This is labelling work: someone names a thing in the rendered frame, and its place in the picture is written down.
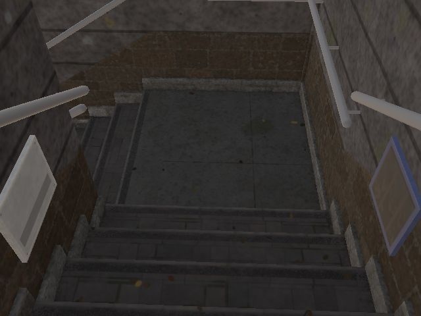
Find stairs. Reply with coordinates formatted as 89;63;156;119
31;203;394;316
75;103;140;206

